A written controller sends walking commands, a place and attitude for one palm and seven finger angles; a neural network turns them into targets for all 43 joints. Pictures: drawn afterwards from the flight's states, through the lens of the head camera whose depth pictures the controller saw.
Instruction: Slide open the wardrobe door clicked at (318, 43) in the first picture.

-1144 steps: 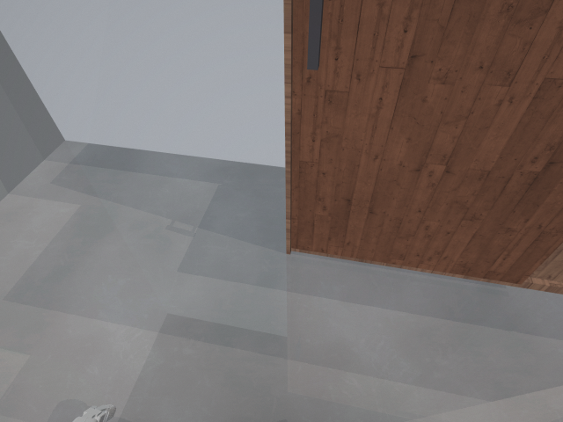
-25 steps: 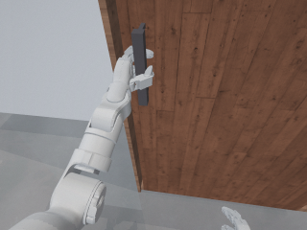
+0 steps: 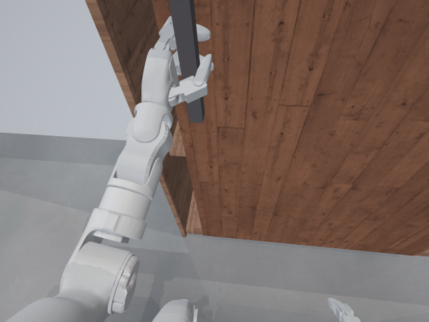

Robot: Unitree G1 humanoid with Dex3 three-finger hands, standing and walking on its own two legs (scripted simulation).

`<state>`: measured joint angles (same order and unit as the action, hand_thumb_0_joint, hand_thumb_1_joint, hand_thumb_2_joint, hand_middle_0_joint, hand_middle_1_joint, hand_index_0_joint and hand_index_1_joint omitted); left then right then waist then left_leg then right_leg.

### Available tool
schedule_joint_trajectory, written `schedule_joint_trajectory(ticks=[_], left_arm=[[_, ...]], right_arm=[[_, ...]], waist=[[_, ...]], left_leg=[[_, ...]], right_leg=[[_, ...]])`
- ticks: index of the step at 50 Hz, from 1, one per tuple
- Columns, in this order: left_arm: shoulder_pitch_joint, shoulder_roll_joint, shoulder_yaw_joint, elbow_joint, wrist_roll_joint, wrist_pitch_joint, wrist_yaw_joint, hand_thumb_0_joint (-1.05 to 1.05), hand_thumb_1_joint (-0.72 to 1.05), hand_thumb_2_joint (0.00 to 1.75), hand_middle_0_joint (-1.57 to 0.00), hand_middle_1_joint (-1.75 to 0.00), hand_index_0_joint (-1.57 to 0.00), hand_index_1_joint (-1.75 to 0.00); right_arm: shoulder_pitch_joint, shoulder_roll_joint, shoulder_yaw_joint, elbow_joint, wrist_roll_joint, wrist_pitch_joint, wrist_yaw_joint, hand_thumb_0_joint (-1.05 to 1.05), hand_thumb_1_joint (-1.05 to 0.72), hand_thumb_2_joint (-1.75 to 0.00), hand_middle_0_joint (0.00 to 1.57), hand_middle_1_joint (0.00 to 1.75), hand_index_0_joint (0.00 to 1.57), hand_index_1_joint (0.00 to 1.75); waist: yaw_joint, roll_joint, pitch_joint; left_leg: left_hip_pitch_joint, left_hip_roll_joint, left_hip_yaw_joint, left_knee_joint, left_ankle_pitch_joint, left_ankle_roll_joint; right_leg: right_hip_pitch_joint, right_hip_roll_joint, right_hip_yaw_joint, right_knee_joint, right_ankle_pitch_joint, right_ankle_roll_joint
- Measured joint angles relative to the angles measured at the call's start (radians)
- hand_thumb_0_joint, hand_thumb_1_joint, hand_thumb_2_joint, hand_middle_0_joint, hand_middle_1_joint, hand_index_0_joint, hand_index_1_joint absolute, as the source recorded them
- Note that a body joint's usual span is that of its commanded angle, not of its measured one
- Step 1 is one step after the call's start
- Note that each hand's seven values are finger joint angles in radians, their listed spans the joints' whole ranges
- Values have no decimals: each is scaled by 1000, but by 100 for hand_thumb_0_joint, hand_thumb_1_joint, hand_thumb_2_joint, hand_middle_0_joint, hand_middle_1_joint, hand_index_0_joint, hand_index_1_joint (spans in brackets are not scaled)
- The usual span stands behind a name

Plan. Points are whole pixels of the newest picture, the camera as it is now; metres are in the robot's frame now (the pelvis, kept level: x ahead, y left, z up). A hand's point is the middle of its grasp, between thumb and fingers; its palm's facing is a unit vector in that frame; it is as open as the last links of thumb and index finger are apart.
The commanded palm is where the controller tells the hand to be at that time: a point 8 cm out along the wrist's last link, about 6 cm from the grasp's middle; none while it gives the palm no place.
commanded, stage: step sideways, sliding the door along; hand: left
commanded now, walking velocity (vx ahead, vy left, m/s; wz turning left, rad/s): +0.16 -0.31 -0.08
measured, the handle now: (193, 59) +0.47 +0.06 +0.22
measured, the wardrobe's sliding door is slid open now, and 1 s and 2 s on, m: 0.08 0.28 0.65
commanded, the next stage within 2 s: none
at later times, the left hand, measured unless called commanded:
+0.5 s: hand (214, 77) +0.43 +0.03 +0.22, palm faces +0.11 -0.99 -0.04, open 6.0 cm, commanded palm +0.41 +0.01 +0.21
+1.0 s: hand (335, 82) +0.42 -0.15 +0.22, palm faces +0.16 -0.99 -0.06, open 6.3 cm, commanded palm +0.40 -0.17 +0.22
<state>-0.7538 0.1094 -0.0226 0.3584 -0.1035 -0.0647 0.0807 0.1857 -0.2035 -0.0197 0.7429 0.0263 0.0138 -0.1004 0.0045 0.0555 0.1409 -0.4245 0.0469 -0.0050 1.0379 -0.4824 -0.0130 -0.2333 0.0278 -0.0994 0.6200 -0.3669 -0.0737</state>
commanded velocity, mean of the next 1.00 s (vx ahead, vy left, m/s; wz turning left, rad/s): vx -0.03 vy -0.30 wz -0.13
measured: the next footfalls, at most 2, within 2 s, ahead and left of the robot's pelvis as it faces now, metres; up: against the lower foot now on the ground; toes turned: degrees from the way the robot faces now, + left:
left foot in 0.16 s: +0.08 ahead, +0.10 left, +0.00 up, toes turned +11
right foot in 0.54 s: +0.10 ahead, -0.35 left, +0.00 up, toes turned -4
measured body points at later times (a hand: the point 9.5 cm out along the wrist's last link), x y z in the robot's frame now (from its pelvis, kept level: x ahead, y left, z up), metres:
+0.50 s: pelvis +0.02 -0.13 +0.00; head +0.11 -0.10 +0.44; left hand +0.42 +0.08 +0.22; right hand +0.23 -0.30 -0.11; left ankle +0.04 +0.09 -0.72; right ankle +0.07 -0.34 -0.69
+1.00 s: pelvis +0.05 -0.30 -0.02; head +0.13 -0.30 +0.42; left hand +0.41 -0.10 +0.22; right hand +0.29 -0.47 -0.12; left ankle +0.04 -0.06 -0.71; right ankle +0.08 -0.43 -0.73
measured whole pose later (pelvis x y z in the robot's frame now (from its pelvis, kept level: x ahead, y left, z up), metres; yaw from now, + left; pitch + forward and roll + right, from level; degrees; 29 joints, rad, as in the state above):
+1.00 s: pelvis +0.05 -0.30 -0.02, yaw +5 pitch -3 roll -3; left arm -0.57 0.15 0.01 -0.04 -0.08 -0.06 0.13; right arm 0.05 -0.20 -0.03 0.60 0.07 -0.06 0.00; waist 0.08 0.10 0.24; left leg -0.38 0.26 -0.09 0.86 -0.48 -0.07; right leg -0.32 -0.03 -0.10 0.72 -0.35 0.02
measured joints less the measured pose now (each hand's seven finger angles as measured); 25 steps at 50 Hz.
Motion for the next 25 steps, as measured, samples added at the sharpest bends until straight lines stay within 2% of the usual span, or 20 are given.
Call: schedule_joint_trajectory(ticks=[1,3,5,7,8,10,12,14,17,20,22,25], left_arm=[[6,-6,-3,-19,6,-8,-2,-11,60,84,-45,-140,-28,-140],[20,-12,-11,-57,19,-25,-10,-11,60,84,-46,-140,-28,-140],[28,-10,-23,-90,29,-41,-16,-12,58,84,-46,-140,-29,-140],[34,-1,-37,-119,33,-56,-18,-14,57,84,-46,-140,-30,-140],[36,7,-41,-132,32,-63,-16,-14,56,84,-46,-140,-30,-140],[27,34,-41,-151,17,-73,-12,-16,56,84,-46,-140,-30,-140],[27,59,-26,-171,13,-73,-17,-16,57,83,-47,-140,-30,-140],[32,75,-13,-178,12,-77,-27,-16,58,83,-47,-140,-30,-140],[24,77,-11,-173,19,-69,-32,-15,58,84,-47,-140,-30,-140],[10,70,-12,-165,16,-50,-25,-12,61,86,-47,-140,-30,-140],[1,67,-5,-160,8,-40,-13,-9,65,87,-47,-140,-29,-140],[-20,81,18,-149,3,-21,4,-8,65,86,-46,-140,-31,-140]], right_arm=[[-11,-4,-5,-3,-6,1,-1,2,-90,-90,20,30,20,30],[-34,-7,-11,-16,-17,5,-1,2,-90,-90,20,30,20,30],[-58,-6,-14,-35,-26,7,-2,2,-90,-90,20,30,20,30],[-84,-4,-16,-54,-29,2,-4,2,-90,-90,20,30,20,30],[-98,-7,-16,-66,-27,-3,-2,2,-90,-90,20,30,20,30],[-146,8,-32,-76,-20,-16,13,2,-90,-90,20,30,20,30],[-195,21,-32,-81,-17,-23,37,1,-90,-90,20,30,19,30],[-223,31,-24,-84,-14,-24,54,1,-90,-90,20,30,19,30],[-217,49,-11,-91,-3,-22,65,1,-90,-90,20,30,20,30],[-178,64,3,-104,11,-30,73,1,-90,-90,20,30,20,30],[-149,69,13,-111,21,-40,77,1,-90,-90,20,30,20,30],[-113,72,24,-119,33,-58,81,1,-90,-90,20,30,20,30]], waist=[[5,-8,13],[12,-29,34],[18,-52,44],[24,-70,44],[28,-68,38],[32,-81,62],[32,-72,101],[39,-46,121],[78,-21,129],[116,-6,130],[135,6,127],[153,14,117]], left_leg=[[-13,-6,17,26,5,-4],[-14,-9,65,-24,27,-12],[8,-8,118,-152,65,-19],[60,-4,173,-339,164,-20],[101,8,189,-447,258,0],[108,21,202,-442,229,30],[116,51,195,-412,202,25],[125,95,176,-415,204,4],[140,161,148,-448,229,-34],[149,217,107,-477,251,-73],[145,251,72,-480,257,-98],[116,288,13,-436,241,-126]], right_leg=[[10,-5,0,-15,6,1],[23,-15,0,-41,16,-2],[22,-23,-2,-50,18,-5],[2,-22,-1,-24,5,-6],[-32,-13,-1,33,-5,-2],[-141,-2,46,292,-43,36],[-233,5,82,528,-86,47],[-299,-16,92,615,-85,60],[-339,-83,95,526,-16,87],[-305,-136,81,363,22,104],[-255,-145,65,265,28,110],[-147,-126,37,120,56,114]])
